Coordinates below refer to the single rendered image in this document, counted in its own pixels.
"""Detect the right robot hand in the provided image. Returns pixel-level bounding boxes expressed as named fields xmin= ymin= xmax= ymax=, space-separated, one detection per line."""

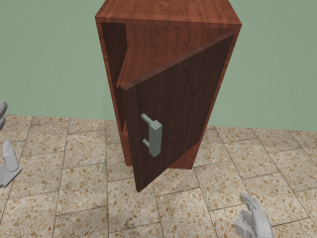
xmin=234 ymin=192 xmax=274 ymax=238

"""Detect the cupboard door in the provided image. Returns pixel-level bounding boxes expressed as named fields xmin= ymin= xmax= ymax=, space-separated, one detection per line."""
xmin=120 ymin=32 xmax=235 ymax=192

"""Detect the handle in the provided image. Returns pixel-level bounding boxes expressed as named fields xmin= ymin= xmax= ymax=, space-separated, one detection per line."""
xmin=141 ymin=113 xmax=162 ymax=157

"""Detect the left robot hand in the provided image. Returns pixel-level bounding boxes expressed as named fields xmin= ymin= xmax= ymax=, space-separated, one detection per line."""
xmin=0 ymin=101 xmax=23 ymax=188

